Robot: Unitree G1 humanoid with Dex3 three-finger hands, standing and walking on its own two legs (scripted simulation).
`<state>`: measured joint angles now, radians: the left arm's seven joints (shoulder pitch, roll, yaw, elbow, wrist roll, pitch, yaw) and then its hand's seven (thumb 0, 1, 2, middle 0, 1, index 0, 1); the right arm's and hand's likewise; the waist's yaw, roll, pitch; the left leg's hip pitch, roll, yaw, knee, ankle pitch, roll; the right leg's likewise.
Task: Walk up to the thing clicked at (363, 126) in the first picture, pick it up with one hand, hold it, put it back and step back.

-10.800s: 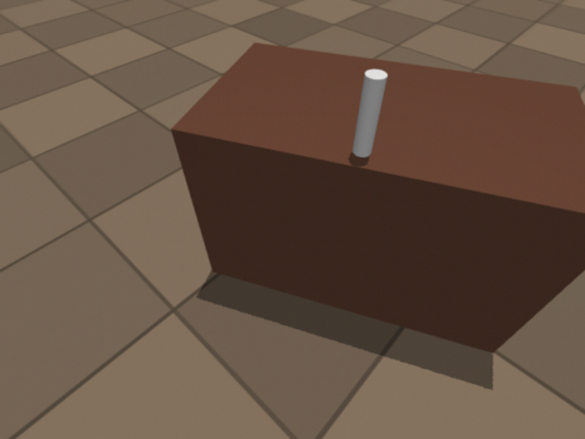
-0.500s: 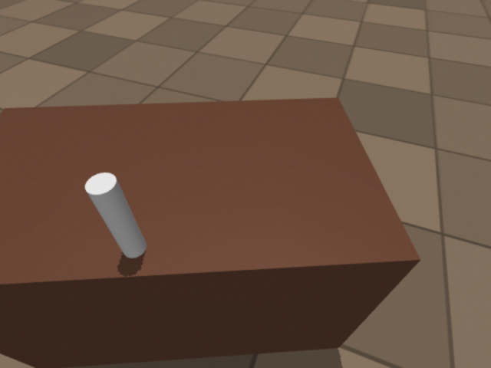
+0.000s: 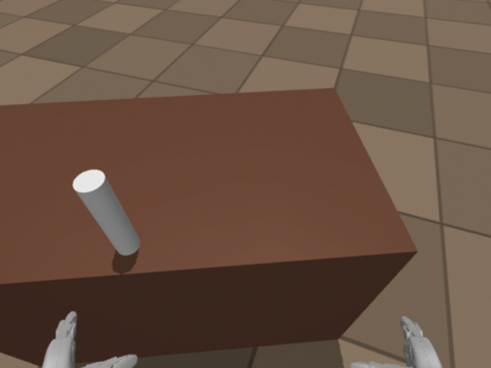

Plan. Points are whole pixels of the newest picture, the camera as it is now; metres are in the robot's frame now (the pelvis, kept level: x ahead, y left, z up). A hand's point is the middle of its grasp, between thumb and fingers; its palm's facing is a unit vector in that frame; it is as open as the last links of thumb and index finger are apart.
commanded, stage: rise first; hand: left
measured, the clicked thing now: (111, 217) +0.38 +0.26 +0.03
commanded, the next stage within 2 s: go down in 1.30 s
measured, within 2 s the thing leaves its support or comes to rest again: neither
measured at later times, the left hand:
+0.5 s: hand (73, 338) +0.18 +0.26 +0.01, palm faces +0.31 -0.88 -0.36, open 17.4 cm
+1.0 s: hand (43, 334) +0.18 +0.27 +0.06, palm faces +0.37 -0.83 -0.41, open 17.5 cm
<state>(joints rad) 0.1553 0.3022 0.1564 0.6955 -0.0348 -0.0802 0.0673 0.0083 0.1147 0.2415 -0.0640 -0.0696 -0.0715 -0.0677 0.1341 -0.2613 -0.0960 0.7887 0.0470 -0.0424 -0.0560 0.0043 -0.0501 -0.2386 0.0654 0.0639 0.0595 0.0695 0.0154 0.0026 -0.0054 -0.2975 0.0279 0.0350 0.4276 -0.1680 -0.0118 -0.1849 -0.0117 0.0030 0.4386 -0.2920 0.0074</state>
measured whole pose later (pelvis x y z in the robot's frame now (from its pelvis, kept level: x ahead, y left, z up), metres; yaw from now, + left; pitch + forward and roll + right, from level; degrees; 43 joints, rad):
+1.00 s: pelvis +0.00 -0.01 +0.00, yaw +1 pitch -4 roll +0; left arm 0.42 0.32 0.29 0.02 -0.04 -0.20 0.04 -0.01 -0.56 0.04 -0.05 -0.06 -0.05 -0.06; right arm 0.23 -0.23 -0.11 0.65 0.02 -0.09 -0.06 -0.01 0.51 -0.04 0.06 0.05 0.05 0.05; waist 0.05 0.03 0.04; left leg -0.15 0.02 0.02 0.37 -0.15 -0.02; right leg -0.04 -0.01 -0.02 0.39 -0.28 0.00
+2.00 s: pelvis +0.00 +0.00 +0.00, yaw +1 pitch +1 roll +0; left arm -0.01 0.53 0.56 0.52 -0.23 -0.27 -0.36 -0.01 -0.50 0.04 -0.05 -0.03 -0.06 -0.04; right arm 0.18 -0.22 -0.06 0.71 0.03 -0.09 -0.09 -0.01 0.50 -0.06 0.06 0.05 0.05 0.05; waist 0.02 0.00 -0.04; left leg -0.31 0.02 0.01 0.50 -0.21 -0.01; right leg -0.17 -0.02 -0.02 0.48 -0.32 0.01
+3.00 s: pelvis -0.01 +0.02 -0.01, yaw +1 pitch +6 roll -2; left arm -0.31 0.75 0.70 0.93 -0.29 -0.20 -0.65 -0.01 -0.53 0.07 -0.04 -0.02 -0.04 -0.03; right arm 0.17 -0.24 0.02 0.77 0.00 -0.22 -0.17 -0.01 0.51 -0.06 0.06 0.05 0.05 0.05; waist -0.02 -0.02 -0.08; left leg -0.46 0.03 0.01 0.58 -0.23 0.01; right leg -0.30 -0.01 -0.02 0.52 -0.32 0.02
